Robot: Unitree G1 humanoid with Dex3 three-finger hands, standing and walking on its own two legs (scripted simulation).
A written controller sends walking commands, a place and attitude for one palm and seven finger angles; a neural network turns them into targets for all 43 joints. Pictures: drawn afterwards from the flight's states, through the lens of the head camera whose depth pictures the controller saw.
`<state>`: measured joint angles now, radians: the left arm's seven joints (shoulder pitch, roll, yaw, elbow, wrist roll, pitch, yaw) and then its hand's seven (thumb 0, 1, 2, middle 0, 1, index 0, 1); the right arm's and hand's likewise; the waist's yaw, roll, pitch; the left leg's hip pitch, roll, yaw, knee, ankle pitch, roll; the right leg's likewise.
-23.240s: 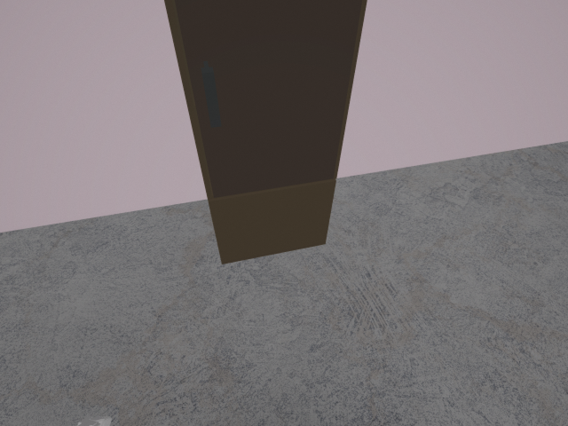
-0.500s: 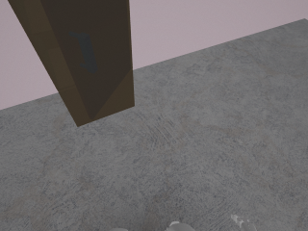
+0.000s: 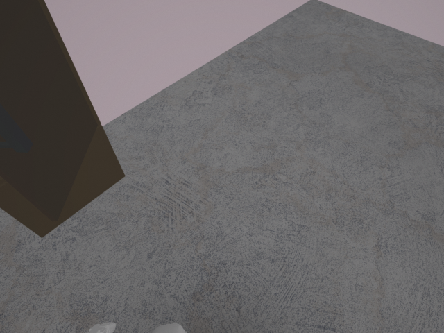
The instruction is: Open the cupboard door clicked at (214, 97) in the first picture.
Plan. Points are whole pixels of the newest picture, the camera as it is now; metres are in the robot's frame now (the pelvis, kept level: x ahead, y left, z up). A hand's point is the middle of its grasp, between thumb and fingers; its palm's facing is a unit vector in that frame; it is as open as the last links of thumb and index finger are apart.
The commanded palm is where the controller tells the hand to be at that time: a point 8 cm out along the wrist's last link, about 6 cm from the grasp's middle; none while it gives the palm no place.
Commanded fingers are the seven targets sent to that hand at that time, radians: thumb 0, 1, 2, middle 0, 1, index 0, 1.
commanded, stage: walk to a spot facing it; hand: left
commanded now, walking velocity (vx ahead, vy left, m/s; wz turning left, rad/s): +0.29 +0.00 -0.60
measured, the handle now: out of the picture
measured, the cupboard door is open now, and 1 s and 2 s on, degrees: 40 40 40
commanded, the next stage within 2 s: turn to face it in 1.66 s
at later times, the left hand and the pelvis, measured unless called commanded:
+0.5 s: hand (203, 234) +0.35 +0.06 -0.16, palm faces -0.36 -0.91 -0.20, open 7.3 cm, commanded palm none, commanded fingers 0.00 0.90 0.90 -0.20 -0.30 -0.20 -0.30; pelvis +0.13 -0.06 -0.02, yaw -18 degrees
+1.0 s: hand (212, 199) +0.45 +0.05 -0.17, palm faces -0.41 -0.90 -0.18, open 7.3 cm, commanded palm none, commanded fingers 0.00 0.90 0.90 -0.20 -0.30 -0.20 -0.30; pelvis +0.34 -0.12 +0.01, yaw -28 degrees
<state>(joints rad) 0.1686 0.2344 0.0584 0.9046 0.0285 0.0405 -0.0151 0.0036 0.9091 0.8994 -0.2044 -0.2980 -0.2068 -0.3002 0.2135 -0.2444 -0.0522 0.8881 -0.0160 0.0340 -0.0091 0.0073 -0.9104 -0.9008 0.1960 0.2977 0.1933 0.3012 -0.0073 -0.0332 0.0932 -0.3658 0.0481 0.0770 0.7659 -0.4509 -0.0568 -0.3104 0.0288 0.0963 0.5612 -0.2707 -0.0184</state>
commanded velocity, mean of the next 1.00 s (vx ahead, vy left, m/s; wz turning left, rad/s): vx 0.35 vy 0.00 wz -0.37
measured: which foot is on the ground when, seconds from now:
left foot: up 0.00-0.02, down 0.04-0.44, up 0.46-0.80, down 0.82-1.00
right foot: down 0.00-0.04, up 0.06-0.42, down 0.44-0.82, up 0.84-1.00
